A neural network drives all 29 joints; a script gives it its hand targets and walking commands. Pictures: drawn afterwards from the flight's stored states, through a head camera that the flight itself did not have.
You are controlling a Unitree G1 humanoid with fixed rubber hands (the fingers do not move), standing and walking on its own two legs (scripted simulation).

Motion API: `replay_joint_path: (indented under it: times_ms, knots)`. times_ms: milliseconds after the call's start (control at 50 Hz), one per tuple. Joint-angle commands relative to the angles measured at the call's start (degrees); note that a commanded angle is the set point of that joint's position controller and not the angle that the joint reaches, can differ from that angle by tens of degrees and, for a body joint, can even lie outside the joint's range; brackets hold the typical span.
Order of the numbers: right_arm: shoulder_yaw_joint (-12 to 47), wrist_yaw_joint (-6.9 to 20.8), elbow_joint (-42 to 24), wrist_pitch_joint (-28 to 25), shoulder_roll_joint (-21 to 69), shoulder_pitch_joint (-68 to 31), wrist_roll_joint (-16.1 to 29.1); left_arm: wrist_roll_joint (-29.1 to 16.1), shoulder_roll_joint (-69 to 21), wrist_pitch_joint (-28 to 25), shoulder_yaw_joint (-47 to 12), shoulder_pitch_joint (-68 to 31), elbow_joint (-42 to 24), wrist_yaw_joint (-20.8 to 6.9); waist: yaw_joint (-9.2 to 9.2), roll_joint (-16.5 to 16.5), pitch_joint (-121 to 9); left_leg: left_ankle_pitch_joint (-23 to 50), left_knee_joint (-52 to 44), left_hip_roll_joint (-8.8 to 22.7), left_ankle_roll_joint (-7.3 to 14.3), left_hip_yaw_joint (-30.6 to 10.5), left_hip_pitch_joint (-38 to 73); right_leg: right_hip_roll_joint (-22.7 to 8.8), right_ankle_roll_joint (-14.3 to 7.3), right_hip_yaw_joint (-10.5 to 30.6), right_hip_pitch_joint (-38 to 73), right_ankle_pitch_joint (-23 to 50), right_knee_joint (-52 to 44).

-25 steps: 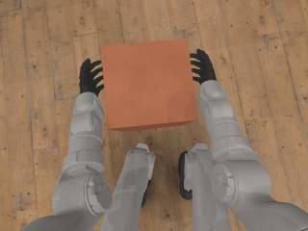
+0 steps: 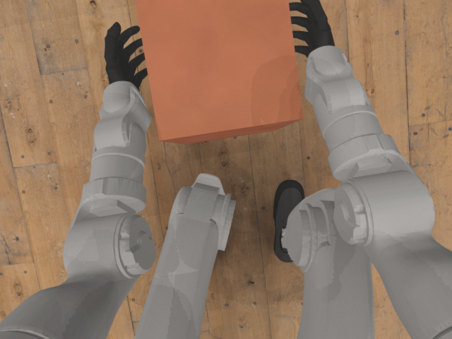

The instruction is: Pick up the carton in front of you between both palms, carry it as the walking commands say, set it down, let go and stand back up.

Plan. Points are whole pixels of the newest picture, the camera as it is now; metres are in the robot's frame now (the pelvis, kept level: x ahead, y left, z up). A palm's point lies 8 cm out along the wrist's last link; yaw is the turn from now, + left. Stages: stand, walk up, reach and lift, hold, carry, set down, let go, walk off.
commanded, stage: set down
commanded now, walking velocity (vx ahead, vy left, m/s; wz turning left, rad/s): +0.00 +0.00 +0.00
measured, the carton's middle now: (222, 81) +0.48 +0.07 -0.25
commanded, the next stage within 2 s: none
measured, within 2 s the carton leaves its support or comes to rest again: rests again in 0.40 s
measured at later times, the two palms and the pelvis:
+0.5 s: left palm (129, 77) +0.47 +0.21 -0.17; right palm (316, 39) +0.54 -0.08 -0.18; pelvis +0.00 -0.01 -0.03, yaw +0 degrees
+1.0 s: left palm (126, 81) +0.46 +0.22 -0.18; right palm (315, 40) +0.54 -0.08 -0.18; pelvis -0.01 -0.01 -0.03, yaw +2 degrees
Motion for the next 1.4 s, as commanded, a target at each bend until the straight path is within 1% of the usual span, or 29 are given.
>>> replay_joint_path:
  times_ms: [0, 80, 160, 180, 200, 220, 320, 340, 380, 400, 540, 600, 620, 640, 660, 740, 760, 840, 860, 920, 980, 1020, 1060, 1080, 1120, 1240, 1260, 1340, 1380]
  knots:
    - [14.57, 10.18, -6.39, -3.97, 42.98, -34.1, 5.71, -5.56, -39.99, -1.32, -29.76, -44.93, -5.87, -13.97, 4.23, 0.41, -65.37, 18.73, -12.12, -0.96, -3.99, -2.09, 28.44, 3.7, -2.36, -0.77, 42.44, 8.2, 1.96]
    - [11.44, 11.11, 1.01, -2.89, 45.96, -29.3, 2.2, -3.32, -41.3, 0.03, -22.74, -40.46, 0.25, -16.75, 2.82, -6.9, -59.51, 13.31, -9.73, -0.54, -2.4, -2.08, 17.52, 3.02, -1.89, -0.6, 41.89, 5.77, 1.47]
    - [14.81, 11.91, -7.43, -4.08, 45.22, -34.56, 6.12, -2.9, -45.97, 0.26, -25.8, -37.3, 2.45, -16.66, 4.73, -2.85, -65.89, 26.29, -8.85, -1.69, -2.91, -2.47, 23.87, 3.88, -2.07, 0.18, 43.07, 15.09, 4.9]
    - [16.47, 11.58, -12.49, -4.82, 45.27, -35.83, 5.67, -4.95, -50.97, 0.62, -28.84, -33.97, 2.88, -16.67, 0.62, -4.6, -67.54, 28.57, -8.44, -0.48, -3.15, -4.45, 26.98, 3.97, -1.27, -1.39, 42.64, 15.46, 3.86]
    - [15.04, 11.76, -5.39, -3.8, 48.36, -31.35, 6.34, -3.06, -46.24, 0.18, -28.13, -37.89, -0.37, -17.04, 5.77, -1.82, -62.86, 26.05, -8.66, -1.82, -3.99, -0.61, 23.99, 4.46, -2.35, 1.11, 41.89, 14.31, 1.63]
    - [15.71, 12.42, -7.06, -3.84, 48.09, -31.87, 6.62, -5.26, -48.93, 0.35, -30.87, -38.06, -2.7, -17.24, 1.25, -3.56, -61.26, 24.32, -9.67, -1.82, -3.25, -3.09, 22.96, 4.93, -1.55, -2.94, 38.57, 13.14, 3.4]
    - [12.79, 11.98, -3.11, -4.07, 50.01, -27.13, 4.18, -1.76, -45.77, 0.49, -27.01, -35.04, 3.9, -19.3, 5.06, -4.2, -56.36, 19.08, -7.92, -1.78, -3.0, -0.93, 15.27, 3.3, -1.82, 1.5, 41.66, 13.19, 2.08]
    - [11.63, 12.18, -2.94, -4.09, 48.04, -26.55, 3.25, -2.42, -43.54, -0.1, -26.74, -37.36, 0.74, -18.93, 0.72, -5.52, -56.69, 16.43, -7.35, -1.07, -3.31, -0.32, 14.86, 4.13, -1.75, 0.44, 40.81, 11.29, 1.72]
    - [12.06, 11.7, -0.46, -3.57, 45.1, -27.91, 3.34, 0.11, -40.8, 0.04, -22.19, -35.23, 2.57, -19.02, 5.73, -5.01, -50.7, 14.0, -7.89, -1.22, -2.03, -1.96, 13.05, 3.05, -1.78, 1.05, 35.97, 6.76, 2.96]
    - [10.86, 11.53, 1.94, -4.23, 43.52, -28.27, 2.2, -0.23, -42.49, -0.17, -22.81, -37.07, 4.44, -19.02, 2.04, -3.16, -49.27, 11.75, -8.73, -1.04, -2.53, -1.25, 11.36, 3.65, -2.31, 0.52, 37.76, 5.1, 1.09]
    - [7.72, 12.48, 4.18, -4.19, 37.81, -29.99, 0.87, 2.26, -41.68, 0.41, -19.7, -36.16, 8.31, -18.87, 2.86, -0.82, -45.08, 12.11, -9.19, -1.46, -2.18, -2.48, 13.29, 3.31, -2.66, -0.35, 32.5, 4.26, 2.71]
    - [4.31, 13.14, 6.07, -3.81, 38.73, -25.47, -1.62, 2.39, -37.24, 1.05, -18.32, -35.27, 9.22, -19.45, -0.77, -2.43, -40.66, 9.46, -8.98, -1.39, -2.16, -3.7, 13.73, 3.9, -3.42, -0.37, 31.36, 2.46, 2.11]
    - [6.08, 13.12, 4.34, -4.1, 35.95, -26.41, -0.81, 2.91, -36.21, 0.81, -16.61, -33.39, 9.87, -19.32, 2.89, -2.45, -40.72, 12.31, -7.51, -1.63, -2.14, -2.43, 10.34, 3.31, -2.81, 0.8, 31.97, 4.5, 2.98]
    - [2.53, 12.76, 9.31, -3.59, 34.11, -26.15, -3.23, 2.5, -35.75, 0.65, -16.24, -36.16, 9.37, -19.45, -1.94, -3.44, -40.12, 11.26, -8.21, -0.92, -2.54, -4.06, 10.16, 2.8, -3.08, -0.36, 31.15, 4.4, 2.87]
    - [3.24, 12.59, 8.23, -3.74, 34.87, -26.52, -2.47, 4.26, -35.42, 0.74, -14.79, -36.02, 8.86, -19.24, 2.67, -0.81, -39.66, 9.48, -8.35, -1.48, -2.66, -1.55, 11.24, 3.52, -4.2, 0.98, 31.96, 0.49, 1.01]
    - [3.64, 13.78, 6.4, -3.27, 35.55, -27.98, -2.0, 4.69, -31.1, 0.07, -14.76, -38.32, 7.62, -18.75, 1.58, -3.13, -37.04, 8.55, -8.51, -0.69, -1.54, -3.48, 8.05, 2.85, -3.29, 0.92, 30.46, 2.5, 3.44]
    - [0.71, 13.64, 11.2, -3.04, 33.65, -25.4, -4.85, 3.48, -33.94, 0.46, -15.63, -37.7, 9.85, -19.16, -3.06, -2.98, -37.46, 9.89, -6.8, -0.74, -2.39, -2.26, 7.14, 3.02, -3.74, 0.8, 32.16, 3.33, 1.86]
    - [0.62, 13.5, 10.77, -3.27, 30.63, -24.79, -4.78, 6.27, -29.6, 0.29, -10.65, -35.47, 11.81, -18.89, 1.63, -1.97, -35.7, 7.06, -7.32, -1.27, -1.98, -1.38, 6.37, 3.12, -4.69, 2.12, 32.54, 0.32, 1.01]
    - [-1.32, 13.11, 12.63, -2.97, 31.44, -21.64, -6.43, 4.88, -26.74, 0.03, -12.1, -37.32, 10.65, -18.89, -2.76, -3.08, -33.5, 5.73, -8.28, -0.53, -1.96, -2.57, 5.71, 3.39, -4.18, 0.8, 33.85, 0.03, 1.69]
    - [-1.25, 13.06, 15.12, -3.08, 28.48, -22.6, -6.19, 7.36, -23.46, -0.89, -9.93, -33.97, 13.03, -18.59, 1.49, -3.89, -31.9, 6.53, -7.62, -0.34, -1.67, -1.28, 6.13, 2.96, -3.49, 1.93, 32.57, 0.06, 1.09]
    - [-4.14, 12.88, 13.2, -3.4, 24.01, -21.0, -8.94, 6.38, -25.56, -0.41, -8.27, -30.6, 13.07, -18.29, -2.66, -3.39, -33.27, 6.21, -6.6, -0.66, -1.5, -2.86, 5.22, 2.34, -3.87, 0.88, 33.03, 0.26, 2.06]
    - [-4.48, 11.37, 10.61, -4.63, 16.8, -21.09, -7.33, 5.75, -17.14, -1.45, -9.52, -31.39, 11.79, -16.45, -3.08, -2.53, -32.81, 6.94, -6.22, 0.48, -2.54, -2.66, 6.22, 1.76, -3.42, 1.05, 34.42, 0.62, 2.8]
    - [-2.37, 8.46, 13.67, -5.05, 4.98, -18.42, -5.06, 9.46, -4.47, -2.02, -1.88, -22.53, 15.4, -12.85, 2.71, -1.52, -30.82, 7.93, -6.98, 2.24, -2.99, -1.28, 7.59, 0.66, -2.66, 3.2, 38.87, 2.18, 3.35]
    - [-4.35, 7.05, 15.28, -5.82, -1.07, -16.06, -6.71, 6.75, -3.2, -2.94, -3.58, -20.47, 12.74, -11.84, -1.06, -2.38, -31.77, 7.3, -6.92, 1.72, -3.1, -2.1, 6.01, 0.72, -3.2, 2.44, 38.74, 1.8, 2.37]
    - [-4.03, 3.63, 11.55, -7.54, -15.18, -17.71, -2.45, 3.72, 10.33, -5.77, -3.42, -18.44, 13.82, -7.6, 2.1, -1.51, -36.5, 7.5, -7.63, 2.52, -4.51, -1.35, 13.5, -0.37, -1.45, 1.38, 39.5, -0.59, 3.76]
    - [7.81, 3.27, 3.01, -10.03, -15.13, -26.54, 11.78, -6.68, 20.4, -10.53, -6.99, -21.3, 14.46, -4.9, 8.84, -7.9, -46.23, 14.64, -5.39, 5.04, -4.21, 1.01, 7.92, -3.45, -1.45, 6.4, 51.34, 10.83, 3.88]
    - [6.93, 2.93, -1.08, -10.51, -14.73, -25.28, 11.99, -10.13, 21.29, -11.5, -9.18, -22.1, 9.73, -5.19, 4.22, -10.48, -49.54, 16.7, -5.81, 5.79, -2.49, -1.58, 10.33, -2.72, -0.11, 3.72, 51.47, 11.66, 5.1]
    - [12.37, 3.99, 2.33, -7.75, -14.09, -26.12, 18.38, -9.62, 24.33, -10.6, -12.12, -19.72, 13.76, -3.79, 10.06, -5.9, -52.16, 15.55, -6.49, 7.06, -2.65, 0.58, 16.11, -2.68, -0.62, 4.69, 52.19, 7.45, 4.47]
    - [11.1, 3.94, 0.55, -8.44, -16.65, -22.69, 16.97, -14.59, 17.72, -9.81, -15.81, -15.51, 9.74, -2.94, 5.04, -5.2, -62.3, 20.44, -7.81, 6.42, -3.16, -1.33, 22.91, -2.58, -1.41, 1.98, 56.19, 11.43, 6.12]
